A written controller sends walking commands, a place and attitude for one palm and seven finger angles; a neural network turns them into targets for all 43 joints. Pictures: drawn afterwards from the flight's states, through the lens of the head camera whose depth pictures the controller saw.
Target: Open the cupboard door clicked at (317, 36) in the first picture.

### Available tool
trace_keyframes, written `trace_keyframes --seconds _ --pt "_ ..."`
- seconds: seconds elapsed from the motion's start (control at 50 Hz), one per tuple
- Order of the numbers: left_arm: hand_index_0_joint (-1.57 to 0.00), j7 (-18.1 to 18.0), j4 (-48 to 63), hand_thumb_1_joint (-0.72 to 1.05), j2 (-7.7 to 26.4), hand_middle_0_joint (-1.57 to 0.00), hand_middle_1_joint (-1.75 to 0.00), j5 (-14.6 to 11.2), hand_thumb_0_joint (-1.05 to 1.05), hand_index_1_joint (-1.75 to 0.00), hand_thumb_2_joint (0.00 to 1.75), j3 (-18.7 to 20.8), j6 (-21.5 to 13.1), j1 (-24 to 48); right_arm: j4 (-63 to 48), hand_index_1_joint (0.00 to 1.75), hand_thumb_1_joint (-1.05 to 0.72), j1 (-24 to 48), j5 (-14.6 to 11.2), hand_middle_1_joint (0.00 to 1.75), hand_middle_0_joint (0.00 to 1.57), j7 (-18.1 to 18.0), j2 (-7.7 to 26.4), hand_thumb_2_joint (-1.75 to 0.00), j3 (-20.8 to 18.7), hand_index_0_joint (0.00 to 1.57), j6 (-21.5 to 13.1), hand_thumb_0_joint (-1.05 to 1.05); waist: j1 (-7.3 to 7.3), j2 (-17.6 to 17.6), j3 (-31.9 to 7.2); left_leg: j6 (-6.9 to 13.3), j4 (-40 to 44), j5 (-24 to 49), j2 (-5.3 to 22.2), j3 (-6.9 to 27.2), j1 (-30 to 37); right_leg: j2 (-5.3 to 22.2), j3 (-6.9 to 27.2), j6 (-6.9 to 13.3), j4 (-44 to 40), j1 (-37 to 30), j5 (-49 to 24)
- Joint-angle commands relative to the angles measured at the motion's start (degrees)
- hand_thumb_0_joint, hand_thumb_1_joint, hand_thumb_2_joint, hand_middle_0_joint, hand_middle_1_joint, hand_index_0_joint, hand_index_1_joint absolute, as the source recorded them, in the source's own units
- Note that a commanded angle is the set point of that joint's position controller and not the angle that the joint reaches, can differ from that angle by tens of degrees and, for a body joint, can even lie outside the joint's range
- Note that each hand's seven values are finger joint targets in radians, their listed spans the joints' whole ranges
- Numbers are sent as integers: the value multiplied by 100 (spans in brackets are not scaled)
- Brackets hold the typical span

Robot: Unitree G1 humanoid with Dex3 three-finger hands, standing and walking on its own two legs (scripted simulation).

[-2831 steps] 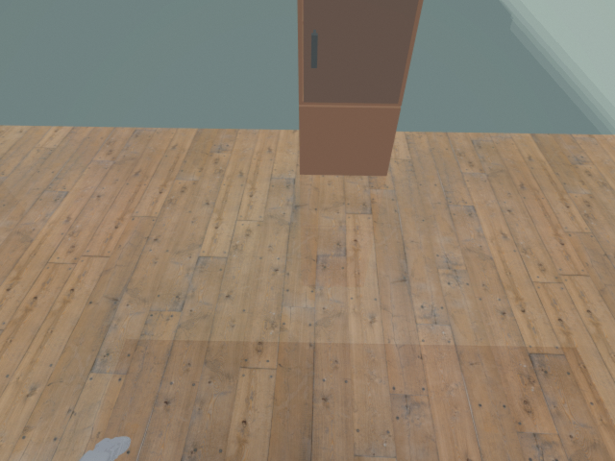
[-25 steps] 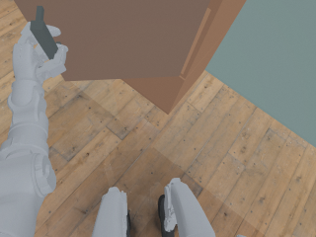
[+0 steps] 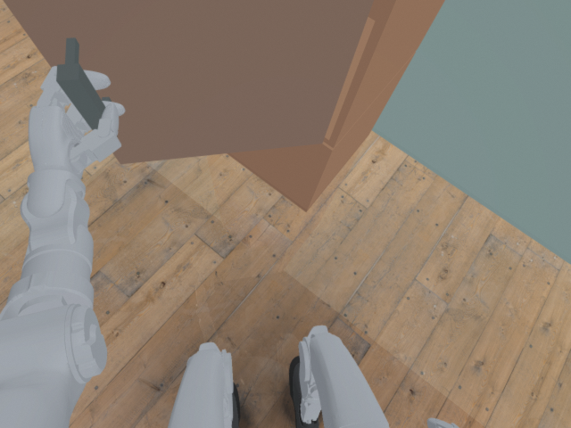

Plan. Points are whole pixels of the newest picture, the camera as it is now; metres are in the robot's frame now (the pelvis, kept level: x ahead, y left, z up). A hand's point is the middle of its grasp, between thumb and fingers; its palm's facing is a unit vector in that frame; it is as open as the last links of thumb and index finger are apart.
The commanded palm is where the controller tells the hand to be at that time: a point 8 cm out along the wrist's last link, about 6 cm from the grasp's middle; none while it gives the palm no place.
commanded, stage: pull the door open along its arc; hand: left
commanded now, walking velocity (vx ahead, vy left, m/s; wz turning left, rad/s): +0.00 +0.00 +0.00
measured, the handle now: (91, 92) +0.56 +0.23 +0.03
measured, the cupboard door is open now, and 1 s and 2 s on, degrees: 47 87 86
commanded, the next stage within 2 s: open thumb and fingers to let go in 0.88 s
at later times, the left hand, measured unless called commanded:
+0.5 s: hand (165, 226) +0.37 +0.12 +0.03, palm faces +0.40 -0.91 +0.06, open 6.3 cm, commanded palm +0.30 +0.18 +0.02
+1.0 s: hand (234, 283) +0.30 +0.05 +0.03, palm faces +0.42 -0.91 -0.04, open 6.3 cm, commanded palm +0.25 +0.09 +0.02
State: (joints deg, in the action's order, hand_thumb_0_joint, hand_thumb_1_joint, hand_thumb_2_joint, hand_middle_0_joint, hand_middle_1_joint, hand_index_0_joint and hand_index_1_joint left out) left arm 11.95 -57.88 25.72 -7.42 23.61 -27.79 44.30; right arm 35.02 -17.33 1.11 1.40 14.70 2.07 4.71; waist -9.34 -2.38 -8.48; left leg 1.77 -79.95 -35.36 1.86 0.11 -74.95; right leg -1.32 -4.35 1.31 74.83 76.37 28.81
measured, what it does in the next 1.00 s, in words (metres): stands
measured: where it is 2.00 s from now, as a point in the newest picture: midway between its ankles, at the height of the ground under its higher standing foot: (267, 425)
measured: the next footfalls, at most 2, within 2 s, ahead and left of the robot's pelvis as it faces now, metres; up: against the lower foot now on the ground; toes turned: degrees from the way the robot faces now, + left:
none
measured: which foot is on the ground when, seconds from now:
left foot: down 0.00-1.00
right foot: down 0.00-1.00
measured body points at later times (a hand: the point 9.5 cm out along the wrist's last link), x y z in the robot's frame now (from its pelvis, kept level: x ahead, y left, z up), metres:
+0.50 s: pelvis +0.02 -0.01 +0.02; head +0.14 +0.00 +0.45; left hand +0.34 +0.17 +0.03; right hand +0.20 -0.23 -0.10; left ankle +0.01 +0.10 -0.60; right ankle +0.05 -0.11 -0.60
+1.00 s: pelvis +0.01 -0.05 +0.02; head +0.11 -0.05 +0.46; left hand +0.27 +0.09 +0.03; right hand +0.20 -0.25 -0.10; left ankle +0.01 +0.10 -0.60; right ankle +0.05 -0.11 -0.60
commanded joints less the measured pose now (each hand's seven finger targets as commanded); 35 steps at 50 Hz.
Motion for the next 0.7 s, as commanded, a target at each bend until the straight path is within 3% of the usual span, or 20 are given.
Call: trace_keyframes --seconds 0.0,0.08,0.1,0.16,0.18,0.22,0.26,0.32,0.4,0.46,0.48,0.5,0.56,0.68 --pt "-40 156 1476 90 852 -40 -135 -114 0 -135 90 -169 -309 301 -477 30 -90 -732 -104 30 20 1 955 -90 -391 20 -145 0 342 -340 -3322 -91 1125 2668 -145 265 1957 -70 258 -12 -835 -2685 -2190" --pt "-40 125 2208 90 320 -40 -135 -289 0 -135 90 -406 -310 -950 -625 30 -90 -533 -176 30 20 35 861 -90 -464 20 -208 0 511 -165 -3200 -100 1268 2852 -170 144 1979 -50 277 -16 -918 -3035 -2518" --pt "-40 96 2515 90 315 -40 -135 -332 0 -135 90 -387 -343 -1168 -655 30 -90 -477 -185 30 20 41 858 -90 -482 20 -225 0 566 -151 -3246 -109 1304 2865 -161 131 2014 -47 283 -15 -923 -3110 -2547" --pt "-40 -12 2901 90 2 -40 -135 -427 0 -135 90 -505 -392 -2138 -776 30 -90 -285 -209 30 20 59 799 -90 -504 20 -287 0 692 80 -2863 -109 1406 2778 -188 77 1862 -46 274 4 -957 -3257 -2551" --pt "-40 -720 3125 90 -262 -40 -135 -773 0 -135 90 120 -400 -2389 -871 30 -90 -103 -156 30 20 42 668 -90 -494 20 -301 0 1036 15 -2612 -168 1522 2661 -206 16 1662 -22 222 -1 -956 -3262 -2433" --pt "-40 -1408 3223 90 -831 -40 -135 -620 0 -135 90 -314 -408 -2775 -847 30 -90 27 -104 30 20 99 616 -90 -493 20 -343 0 908 176 -2385 -206 1521 2455 -211 14 1658 -11 188 -2 -967 -3159 -2233" --pt "-40 -1856 3662 90 -916 -40 -135 -434 0 -135 90 -412 -514 -2883 -883 30 -90 67 -27 30 20 110 589 -90 -522 20 -362 0 933 288 -2478 -225 1476 2571 -218 41 1697 2 196 26 -878 -3252 -2373" --pt "-40 -2582 3830 90 -1419 -40 -135 -51 0 -135 90 -755 -634 -3210 -891 30 -90 180 112 30 20 141 465 -90 -523 20 -329 0 979 143 -2382 -271 1439 2700 -228 16 1794 48 209 50 -781 -3164 -2502" --pt "-40 -3479 4054 90 -2011 -40 -135 461 0 -135 90 -1271 -751 -3453 -930 30 -90 385 270 30 20 170 345 -90 -528 20 -330 0 995 344 -2450 -267 1368 2541 -274 33 1774 73 238 60 -760 -3187 -2444" --pt "-40 -4164 4073 90 -2336 -40 -135 927 0 -135 90 -1618 -729 -3489 -895 30 -90 491 356 30 20 170 279 -90 -543 20 -373 0 925 629 -2486 -246 1305 2380 -305 70 1675 69 253 49 -823 -3218 -2380" --pt "-40 -4313 4097 90 -2487 -40 -135 1075 0 -135 90 -1823 -714 -3524 -840 30 -90 552 374 30 20 175 248 -90 -556 20 -396 0 914 513 -2567 -247 1284 2306 -316 33 1693 88 294 28 -850 -3218 -2367" --pt "-40 -4409 4064 90 -2604 -40 -135 1205 0 -135 90 -1998 -692 -3550 -813 30 -90 556 382 30 20 175 223 -90 -552 20 -409 0 873 627 -2514 -239 1302 2229 -327 46 1708 94 277 24 -901 -3228 -2312" --pt "-40 -4483 4368 90 -2793 -40 -135 1500 0 -135 90 -2450 -670 -3693 -791 30 -90 602 428 30 20 143 171 -90 -564 20 -488 0 834 528 -2750 -210 1281 2229 -357 21 1819 96 343 40 -995 -3400 -2460" --pt "-40 -4375 4617 90 -3387 -40 -135 1452 0 -135 90 -3180 -587 -4255 -681 30 -90 850 413 30 20 80 49 -90 -546 20 -716 0 777 672 -2493 -212 1324 1921 -382 16 1790 179 430 -13 -1239 -3572 -2463"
